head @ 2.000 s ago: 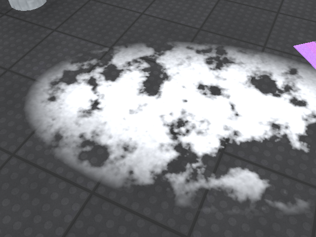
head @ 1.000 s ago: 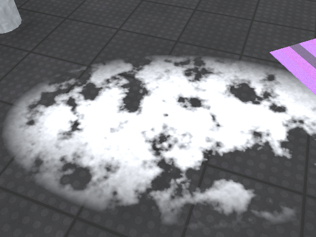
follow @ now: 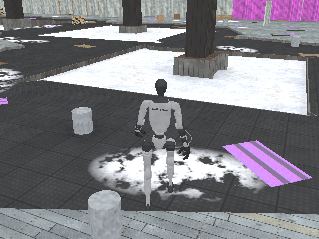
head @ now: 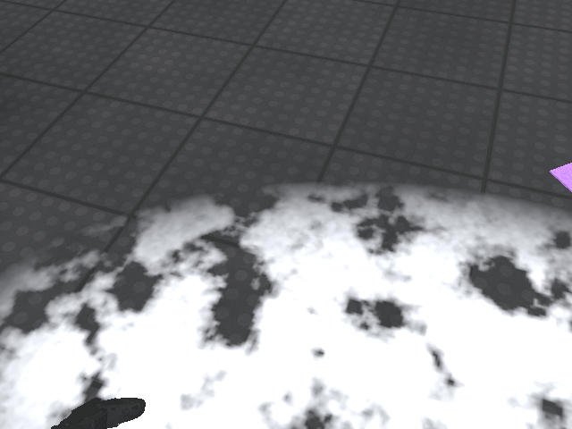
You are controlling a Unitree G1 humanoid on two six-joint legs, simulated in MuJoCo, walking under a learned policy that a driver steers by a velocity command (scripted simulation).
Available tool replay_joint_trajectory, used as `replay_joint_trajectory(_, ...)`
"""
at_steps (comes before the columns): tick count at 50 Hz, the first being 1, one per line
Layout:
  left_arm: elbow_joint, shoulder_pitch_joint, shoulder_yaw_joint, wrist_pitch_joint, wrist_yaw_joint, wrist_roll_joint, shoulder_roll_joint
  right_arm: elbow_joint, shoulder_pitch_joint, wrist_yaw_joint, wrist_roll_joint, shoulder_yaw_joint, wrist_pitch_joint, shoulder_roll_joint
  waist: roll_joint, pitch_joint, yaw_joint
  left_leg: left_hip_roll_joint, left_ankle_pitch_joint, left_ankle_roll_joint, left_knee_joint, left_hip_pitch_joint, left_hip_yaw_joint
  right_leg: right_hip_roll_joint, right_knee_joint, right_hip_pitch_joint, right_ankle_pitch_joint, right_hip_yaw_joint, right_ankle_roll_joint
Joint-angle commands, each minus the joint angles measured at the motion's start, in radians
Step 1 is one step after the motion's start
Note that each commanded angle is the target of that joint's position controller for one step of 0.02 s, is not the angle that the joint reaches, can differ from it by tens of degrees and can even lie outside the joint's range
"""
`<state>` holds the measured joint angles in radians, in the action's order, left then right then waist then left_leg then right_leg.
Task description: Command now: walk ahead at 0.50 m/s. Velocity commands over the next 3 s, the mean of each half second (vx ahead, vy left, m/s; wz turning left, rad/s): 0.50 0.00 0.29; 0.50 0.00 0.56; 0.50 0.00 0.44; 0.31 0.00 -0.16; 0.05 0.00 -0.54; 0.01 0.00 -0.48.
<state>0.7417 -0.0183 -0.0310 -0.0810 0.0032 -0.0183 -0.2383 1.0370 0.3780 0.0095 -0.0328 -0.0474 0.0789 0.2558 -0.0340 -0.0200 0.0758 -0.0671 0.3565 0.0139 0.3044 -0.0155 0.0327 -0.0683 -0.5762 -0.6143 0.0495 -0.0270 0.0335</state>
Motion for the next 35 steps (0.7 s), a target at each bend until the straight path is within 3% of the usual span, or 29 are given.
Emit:
replay_joint_trajectory(1, -0.042, -0.054, -0.041, -0.01, 0.012, 0.005, -0.105, -0.025, -0.004, 0.0, 0.005, -0.036, -0.015, 0.162, 0.052, 0.037, -0.097, 0.286, -0.656, 0.136, 0.075, 0.042, -0.118, 0.04, 0.053, 0.173, -0.11, 0.039, 0.056)
replay_joint_trajectory(2, 0.01, -0.224, -0.066, -0.011, 0.01, 0.006, -0.149, -0.031, -0.008, -0.002, 0.015, -0.026, -0.02, 0.138, 0.043, -0.07, -0.168, 0.23, -0.73, 0.112, 0.268, 0.093, -0.077, 0.06, 0.04, 0.4, -0.095, 0.053, 0.085)
replay_joint_trajectory(3, 0.041, -0.399, -0.091, -0.01, 0.006, 0.01, -0.239, -0.049, 0.048, -0.007, 0.039, -0.001, -0.011, 0.069, -0.077, -0.229, -0.195, 0.14, -0.476, 0.065, 0.613, 0.366, -0.023, -0.139, 0.0, 0.775, -0.068, -0.193, 0.186)
replay_joint_trajectory(4, 0.074, -0.485, -0.1, -0.006, 0.017, -0.001, -0.269, -0.043, 0.123, -0.019, 0.025, 0.029, 0.012, -0.012, -0.283, -0.378, -0.186, -0.002, 0.179, 0.024, 0.921, 0.679, -0.059, -0.325, 0.187, 1.03, -0.373, -0.648, 0.305)
replay_joint_trajectory(5, 0.071, -0.488, -0.079, -0.006, 0.014, 0.003, -0.183, -0.04, 0.033, -0.023, -0.01, -0.003, 0.028, 0.105, -0.173, -0.307, -0.219, 0.035, 0.213, 0.044, 1.02, 0.807, -0.172, -0.31, 0.258, 1.005, -0.545, -0.695, 0.264)
replay_joint_trajectory(6, 0.055, -0.377, -0.067, -0.01, 0.005, 0.008, -0.161, -0.086, -0.091, -0.018, -0.028, -0.018, 0.034, 0.15, -0.115, -0.14, -0.201, 0.083, 0.111, 0.057, 1.012, 0.864, -0.148, -0.291, 0.289, 0.845, -0.493, -0.552, 0.212)
replay_joint_trajectory(7, 0.036, -0.278, -0.06, -0.015, 0.003, 0.018, -0.143, -0.103, -0.144, -0.01, -0.017, -0.02, 0.029, 0.142, -0.039, -0.062, -0.16, 0.132, 0.006, 0.056, 0.957, 0.809, -0.134, -0.264, 0.327, 0.668, -0.376, -0.434, 0.193)
replay_joint_trajectory(8, 0.033, -0.217, -0.056, -0.022, 0.005, 0.024, -0.116, -0.1, -0.147, -0.003, 0.0, -0.024, 0.018, 0.119, -0.034, -0.021, -0.118, 0.166, -0.051, 0.05, 0.888, 0.743, -0.14, -0.231, 0.358, 0.549, -0.282, -0.344, 0.177)
replay_joint_trajectory(10, 0.049, -0.185, -0.051, -0.034, 0.01, 0.028, -0.078, -0.075, -0.088, 0.0, 0.004, -0.025, -0.012, 0.072, -0.037, -0.017, -0.064, 0.189, -0.095, 0.051, 0.828, 0.636, -0.15, -0.189, 0.418, 0.453, -0.218, -0.216, 0.153)
replay_joint_trajectory(12, 0.075, -0.207, -0.059, -0.045, 0.003, 0.029, -0.101, -0.081, -0.1, 0.002, 0.004, -0.027, -0.028, 0.05, -0.029, 0.006, -0.053, 0.191, -0.156, 0.044, 0.788, 0.664, -0.167, -0.195, 0.455, 0.438, -0.13, -0.136, 0.166)
replay_joint_trajectory(15, 0.111, -0.247, -0.066, -0.04, -0.016, 0.031, -0.112, -0.108, -0.174, 0.003, 0.005, -0.039, -0.032, 0.053, -0.01, 0.028, -0.063, 0.165, -0.307, 0.031, 0.669, 0.755, -0.191, -0.186, 0.468, 0.488, -0.056, -0.027, 0.146)
replay_joint_trajectory(19, 0.137, -0.269, -0.064, -0.036, -0.03, 0.028, -0.115, -0.147, -0.284, -0.02, 0.015, -0.036, -0.025, 0.034, -0.019, 0.06, -0.087, 0.147, -0.495, 0.021, 0.462, 0.702, -0.111, -0.15, 0.482, 0.482, -0.044, 0.112, 0.108)
replay_joint_trajectory(22, 0.175, -0.336, -0.069, -0.028, -0.038, 0.021, -0.125, -0.191, -0.384, -0.039, 0.017, -0.024, -0.028, 0.009, -0.008, 0.107, -0.124, 0.145, -0.508, 0.029, 0.368, 0.72, -0.069, -0.176, 0.474, 0.565, -0.024, 0.157, 0.105)
replay_joint_trajectory(25, 0.199, -0.375, -0.077, -0.009, -0.038, 0.012, -0.14, -0.238, -0.455, -0.057, 0.011, -0.02, -0.027, 0.012, -0.007, 0.135, -0.141, 0.138, -0.392, 0.054, 0.315, 0.778, -0.031, -0.218, 0.413, 0.707, 0.076, 0.181, 0.101)
replay_joint_trajectory(26, 0.2, -0.37, -0.082, -0.001, -0.038, 0.009, -0.149, -0.251, -0.464, -0.065, 0.009, -0.021, -0.026, 0.017, -0.016, 0.134, -0.133, 0.128, -0.334, 0.068, 0.303, 0.768, -0.009, -0.228, 0.377, 0.736, 0.169, 0.194, 0.095)
replay_joint_trajectory(28, 0.189, -0.342, -0.09, 0.011, -0.042, 0.004, -0.179, -0.264, -0.434, -0.074, 0.009, -0.033, -0.026, 0.044, -0.053, 0.084, -0.098, 0.072, -0.216, 0.103, 0.304, 0.65, 0.068, -0.23, 0.249, 0.755, 0.533, 0.227, 0.076)
replay_joint_trajectory(29, 0.183, -0.334, -0.092, 0.017, -0.046, 0.001, -0.192, -0.257, -0.368, -0.076, 0.007, -0.047, -0.027, 0.07, -0.075, 0.037, -0.058, 0.032, -0.167, 0.124, 0.313, 0.545, 0.1, -0.226, 0.139, 0.75, 0.706, 0.24, 0.067)
replay_joint_trajectory(30, 0.176, -0.312, -0.092, 0.023, -0.048, -0.001, -0.201, -0.228, -0.233, -0.073, 0.003, -0.071, -0.029, 0.112, -0.071, -0.037, 0.019, -0.009, -0.197, 0.156, 0.261, 0.357, 0.111, -0.199, -0.041, 0.707, 0.764, 0.259, 0.044)
replay_joint_trajectory(31, 0.16, -0.296, -0.088, 0.018, -0.05, 0.002, -0.204, -0.188, -0.059, -0.057, 0.004, -0.107, -0.034, 0.188, -0.026, -0.131, 0.102, 0.031, -0.236, 0.208, 0.214, 0.044, -0.009, -0.163, -0.3, 0.501, 0.575, 0.261, 0.002)
replay_joint_trajectory(32, 0.096, -0.332, -0.048, -0.014, -0.03, 0.029, -0.081, -0.203, 0.008, -0.036, 0.0, -0.136, -0.043, 0.307, 0.27, -0.246, 0.055, 0.329, -0.163, 0.418, 0.146, -0.373, -0.576, 0.051, -0.785, -0.003, -0.209, 0.242, -0.093)
replay_joint_trajectory(33, 0.085, -0.322, -0.038, -0.069, -0.007, -0.001, -0.087, -0.205, 0.019, -0.033, 0.014, -0.108, -0.038, 0.27, 0.192, -0.386, 0.042, 0.428, -0.087, 0.467, -0.019, -0.456, -0.885, 0.112, -0.911, -0.144, -0.607, -0.034, -0.062)
replay_joint_trajectory(34, 0.052, -0.196, -0.057, -0.093, 0.004, -0.041, -0.147, -0.204, 0.012, -0.028, 0.03, -0.089, -0.031, 0.192, 0.142, -0.278, 0.067, 0.373, -0.122, 0.391, -0.012, -0.394, -0.699, 0.05, -0.902, -0.225, -0.546, -0.075, -0.028)
replay_joint_trajectory(35, 0.048, -0.173, -0.055, -0.097, -0.001, -0.035, -0.137, -0.212, -0.067, -0.031, 0.021, -0.078, -0.019, 0.147, 0.069, -0.151, 0.018, 0.322, -0.213, 0.339, -0.014, -0.226, -0.539, -0.002, -0.778, -0.214, -0.459, -0.065, -0.015)
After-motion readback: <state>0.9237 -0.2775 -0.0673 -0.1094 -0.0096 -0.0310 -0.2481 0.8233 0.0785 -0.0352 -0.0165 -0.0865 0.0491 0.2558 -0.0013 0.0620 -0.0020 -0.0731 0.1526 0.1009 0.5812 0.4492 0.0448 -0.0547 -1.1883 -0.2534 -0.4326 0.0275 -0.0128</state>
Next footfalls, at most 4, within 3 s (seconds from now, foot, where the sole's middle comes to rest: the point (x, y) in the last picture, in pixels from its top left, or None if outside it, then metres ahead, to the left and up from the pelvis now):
0.04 right None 0.21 -0.12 -0.77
0.62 left None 0.49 0.15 -0.77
1.08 right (253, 309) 0.83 0.07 -0.77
1.60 left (113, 308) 0.86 0.45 -0.77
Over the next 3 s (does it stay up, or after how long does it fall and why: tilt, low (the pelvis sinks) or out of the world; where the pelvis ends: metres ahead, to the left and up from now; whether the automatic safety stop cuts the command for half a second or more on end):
stays up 0.98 0.40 0.00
